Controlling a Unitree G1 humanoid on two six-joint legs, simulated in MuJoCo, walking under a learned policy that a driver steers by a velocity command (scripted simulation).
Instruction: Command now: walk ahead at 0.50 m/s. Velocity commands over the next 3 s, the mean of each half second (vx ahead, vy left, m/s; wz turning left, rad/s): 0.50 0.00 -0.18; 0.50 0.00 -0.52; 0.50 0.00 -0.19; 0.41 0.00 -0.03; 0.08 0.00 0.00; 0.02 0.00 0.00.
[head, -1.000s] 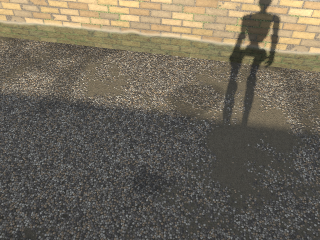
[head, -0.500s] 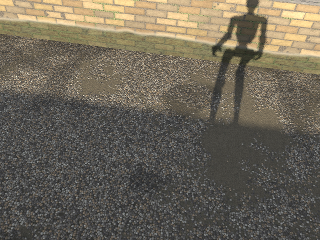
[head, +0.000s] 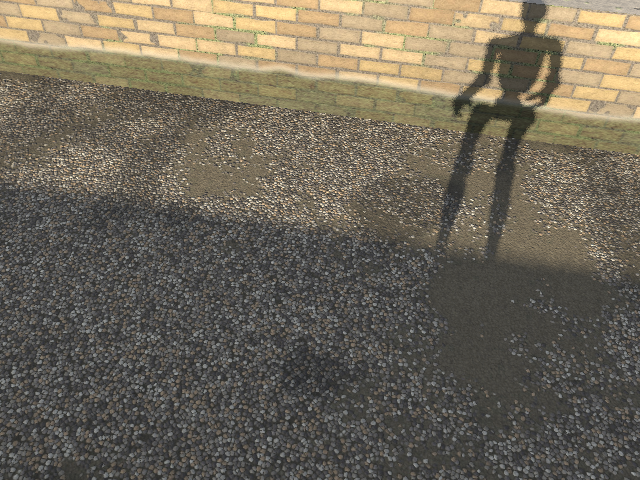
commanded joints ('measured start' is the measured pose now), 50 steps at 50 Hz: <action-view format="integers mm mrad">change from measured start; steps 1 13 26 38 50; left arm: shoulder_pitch -102 -144 -167 -151 -136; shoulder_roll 45 30 67 95 100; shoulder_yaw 5 -7 15 39 41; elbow -126 -136 -177 -209 -196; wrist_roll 20 23 4 -5 -14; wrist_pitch -7 -3 21 34 14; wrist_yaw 5 11 9 4 7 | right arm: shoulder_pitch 29 -41 -43 -74 -128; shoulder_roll -71 -28 -30 -42 -9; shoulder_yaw -7 20 2 -31 -41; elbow -56 -131 -175 -185 -192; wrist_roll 11 14 -5 -4 3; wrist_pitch -10 -14 -20 -11 15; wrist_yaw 1 15 11 9 23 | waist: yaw -47 -45 -46 -11 7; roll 118 11 6 -14 -43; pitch -21 -84 -61 -97 -127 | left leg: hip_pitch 165 115 208 291 352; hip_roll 33 52 60 56 51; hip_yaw -47 -87 63 149 195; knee -79 -170 -40 52 44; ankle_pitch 141 82 216 243 67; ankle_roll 33 49 -2 -26 -33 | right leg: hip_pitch -166 2 -127 -202 -267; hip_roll -61 -56 -32 -6 2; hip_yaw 92 61 180 282 355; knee -90 -17 13 45 -2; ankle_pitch -10 39 65 353 440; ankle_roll -12 32 9 -31 -46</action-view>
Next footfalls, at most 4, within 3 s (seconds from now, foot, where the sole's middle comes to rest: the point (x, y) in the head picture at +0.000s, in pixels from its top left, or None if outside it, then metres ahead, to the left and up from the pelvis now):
none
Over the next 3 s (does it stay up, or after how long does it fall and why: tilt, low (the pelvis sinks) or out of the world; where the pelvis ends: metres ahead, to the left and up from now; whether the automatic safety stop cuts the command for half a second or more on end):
stays up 0.01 0.05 0.00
